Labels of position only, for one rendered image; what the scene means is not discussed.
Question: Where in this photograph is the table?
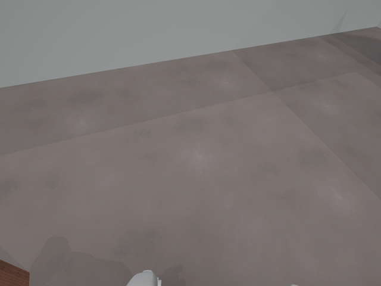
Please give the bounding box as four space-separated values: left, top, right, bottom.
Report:
0 260 30 286

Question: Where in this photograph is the robot left thigh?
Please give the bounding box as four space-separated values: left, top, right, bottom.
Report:
126 272 161 286

